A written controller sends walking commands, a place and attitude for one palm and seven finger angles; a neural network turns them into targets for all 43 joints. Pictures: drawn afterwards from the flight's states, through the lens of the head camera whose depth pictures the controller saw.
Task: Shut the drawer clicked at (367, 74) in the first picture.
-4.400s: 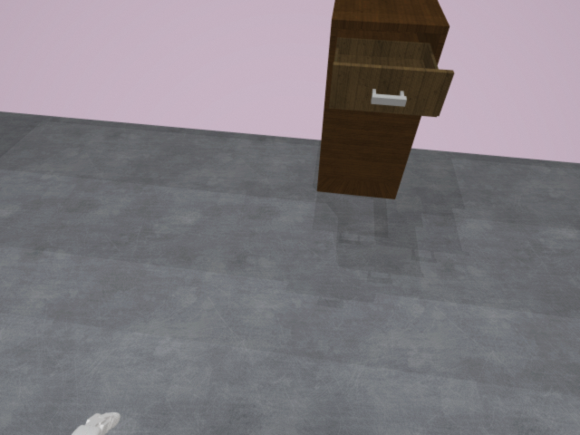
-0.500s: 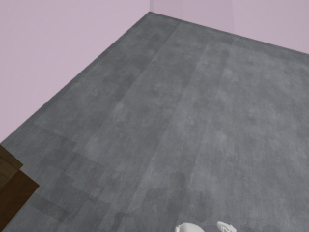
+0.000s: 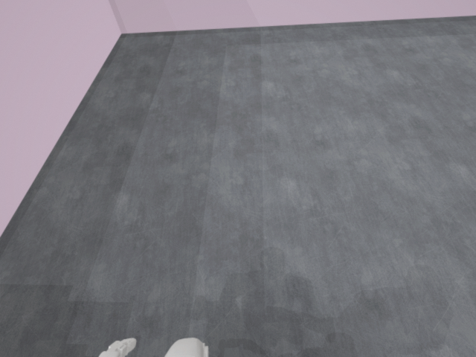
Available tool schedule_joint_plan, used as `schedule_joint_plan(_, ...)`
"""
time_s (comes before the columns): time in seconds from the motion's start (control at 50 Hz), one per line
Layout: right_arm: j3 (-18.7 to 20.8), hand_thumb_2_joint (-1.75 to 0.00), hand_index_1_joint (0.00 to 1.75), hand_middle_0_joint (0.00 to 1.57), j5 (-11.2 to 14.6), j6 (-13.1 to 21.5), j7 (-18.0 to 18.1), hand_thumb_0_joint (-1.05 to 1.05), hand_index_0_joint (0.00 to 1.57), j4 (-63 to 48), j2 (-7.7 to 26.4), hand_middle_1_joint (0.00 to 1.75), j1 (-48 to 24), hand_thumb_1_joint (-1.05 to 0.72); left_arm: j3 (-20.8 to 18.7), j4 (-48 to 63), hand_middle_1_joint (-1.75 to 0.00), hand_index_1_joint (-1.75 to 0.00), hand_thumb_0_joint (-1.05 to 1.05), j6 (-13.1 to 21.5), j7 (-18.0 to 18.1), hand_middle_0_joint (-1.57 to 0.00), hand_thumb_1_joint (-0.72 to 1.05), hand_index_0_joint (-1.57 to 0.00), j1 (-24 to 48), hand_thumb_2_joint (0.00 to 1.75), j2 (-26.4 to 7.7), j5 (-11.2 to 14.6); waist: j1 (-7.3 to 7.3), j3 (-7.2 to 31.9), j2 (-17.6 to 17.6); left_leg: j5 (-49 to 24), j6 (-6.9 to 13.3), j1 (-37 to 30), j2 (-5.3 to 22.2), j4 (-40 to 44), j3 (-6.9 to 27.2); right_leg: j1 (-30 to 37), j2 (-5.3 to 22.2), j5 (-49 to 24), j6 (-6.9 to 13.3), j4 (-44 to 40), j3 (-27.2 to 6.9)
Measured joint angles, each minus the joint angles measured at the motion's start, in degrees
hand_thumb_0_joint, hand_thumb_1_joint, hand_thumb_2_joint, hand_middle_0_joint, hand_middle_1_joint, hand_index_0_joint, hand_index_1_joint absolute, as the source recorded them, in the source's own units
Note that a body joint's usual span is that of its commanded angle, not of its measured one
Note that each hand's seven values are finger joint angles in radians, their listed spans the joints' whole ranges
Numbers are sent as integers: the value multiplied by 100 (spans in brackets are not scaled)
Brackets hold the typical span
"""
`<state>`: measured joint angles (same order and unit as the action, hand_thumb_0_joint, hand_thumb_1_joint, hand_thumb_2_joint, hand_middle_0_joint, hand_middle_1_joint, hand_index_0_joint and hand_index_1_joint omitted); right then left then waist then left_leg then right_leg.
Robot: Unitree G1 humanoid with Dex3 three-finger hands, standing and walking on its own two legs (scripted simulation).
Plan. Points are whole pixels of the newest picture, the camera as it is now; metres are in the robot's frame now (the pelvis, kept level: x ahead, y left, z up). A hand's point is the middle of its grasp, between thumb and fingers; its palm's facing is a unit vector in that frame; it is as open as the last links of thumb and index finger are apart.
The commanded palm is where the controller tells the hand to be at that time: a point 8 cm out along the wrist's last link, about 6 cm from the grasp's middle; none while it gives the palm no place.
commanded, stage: walk to a spot facing it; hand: left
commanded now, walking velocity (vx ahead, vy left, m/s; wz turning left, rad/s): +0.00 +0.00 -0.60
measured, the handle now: out of the picture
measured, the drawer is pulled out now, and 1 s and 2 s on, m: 0.29 0.29 0.29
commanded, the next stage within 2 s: turn to face it in 1.18 s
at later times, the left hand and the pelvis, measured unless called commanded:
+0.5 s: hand out of the picture +0.09 +0.27 -0.17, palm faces -0.22 -0.95 -0.22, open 7.4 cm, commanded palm none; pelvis -0.02 +0.07 +0.01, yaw -18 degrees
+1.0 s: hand (197, 345) +0.16 +0.10 -0.14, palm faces -0.55 -0.79 -0.28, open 7.4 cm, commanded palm none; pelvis -0.02 -0.01 +0.00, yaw -36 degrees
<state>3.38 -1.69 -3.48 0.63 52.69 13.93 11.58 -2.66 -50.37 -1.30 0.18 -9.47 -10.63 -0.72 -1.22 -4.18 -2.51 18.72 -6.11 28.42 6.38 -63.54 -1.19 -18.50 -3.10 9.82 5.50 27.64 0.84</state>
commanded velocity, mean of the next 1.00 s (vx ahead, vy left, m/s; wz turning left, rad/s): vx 0.09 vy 0.00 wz -0.56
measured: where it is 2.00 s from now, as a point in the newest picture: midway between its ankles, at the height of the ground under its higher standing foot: outside the picture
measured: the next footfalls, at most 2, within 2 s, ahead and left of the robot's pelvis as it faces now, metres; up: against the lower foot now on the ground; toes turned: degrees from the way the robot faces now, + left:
left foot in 0.34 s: +0.02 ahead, +0.16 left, +0.00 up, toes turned -12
right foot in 0.84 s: -0.06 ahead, -0.08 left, +0.00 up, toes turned -37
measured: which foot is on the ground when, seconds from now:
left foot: up 0.00-0.32, down 0.34-0.84, up 0.86-1.00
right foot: down 0.00-0.34, up 0.36-0.82, down 0.84-1.00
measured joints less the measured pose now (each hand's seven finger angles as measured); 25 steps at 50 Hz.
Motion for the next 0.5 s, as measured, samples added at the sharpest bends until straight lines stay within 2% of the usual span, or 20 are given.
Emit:
schedule_joint_plan(0.16, -15, -90, 30, 20, 41, 8, 37, 1, 20, -36, -52, 30, -263, -91, -6, -147, -30, -30, 1, -37, -36, -21, 91, -20, -177, 90, 66, -48, 193, 73, 105, 307, 59, -395, -247, 1075, 129, -61, -241, -237, -65, -203, -460)
schedule_joint_plan(0.26, -35, -90, 30, 20, 103, 77, 64, 1, 20, -147, -119, 30, -398, -91, -76, -210, -30, -30, 1, -122, -34, -21, 91, -20, -272, 90, -50, -80, 333, 89, 272, 513, 230, -849, -510, 2049, 181, -212, -345, -386, -211, -233, -801)
schedule_joint_plan(0.32, -64, -90, 30, 20, 139, 180, 90, 1, 20, -222, -159, 30, -385, -91, -128, -243, -30, -30, 1, -193, -27, -21, 91, -20, -316, 90, -167, -69, 359, 131, 376, 171, 381, -1345, -625, 3135, 170, -358, -430, -443, -355, -157, -999)
schedule_joint_plan(0.34, -74, -90, 30, 20, 132, 227, 108, 1, 20, -230, -190, 30, -357, -91, -153, -256, -30, -30, 1, -222, -29, -21, 91, -20, -328, 90, -224, -49, 336, 147, 444, 50, 506, -1470, -650, 3430, 131, -454, -444, -330, -423, 7, -1055)
schedule_joint_plan(0.36, -90, -90, 30, 20, 113, 239, 117, 1, 20, -232, -238, 30, -327, -91, -189, -291, -30, -30, 1, -255, -35, -21, 91, -20, -319, 90, -285, -39, 329, 130, 544, -43, 608, -1507, -687, 3470, 44, -597, -429, 214, -514, 408, -1069)
schedule_joint_plan(0.4, -146, -90, 30, 20, 80, 215, 114, 1, 20, -243, -275, 30, -229, -91, -252, -331, -30, -30, 1, -301, -77, -21, 91, -20, -343, 90, -363, -81, 315, 130, 581, -153, 712, -1612, -626, 3553, -98, -977, -384, 971, -727, 1656, -788)
schedule_joint_plan(0.46, -179, -90, 30, 20, 50, 198, 140, 1, 20, -193, -314, 30, -103, -90, -332, -340, -30, -30, 1, -300, -149, -20, 91, -20, -431, 90, -463, -119, 328, 157, 547, -251, 743, -1804, -489, 3767, -302, -1331, -168, 1100, -929, 3263, -481)
schedule_joint_plan(0.5, -180, -90, 30, 20, 38, 223, 138, 1, 20, -167, -333, 30, -44, -90, -352, -353, -30, -30, 1, -300, -163, -20, 91, -20, -492, 90, -510, -113, 335, 162, 511, -248, 749, -1899, -402, 3821, -455, -1335, 23, 1106, -1020, 3749, -387)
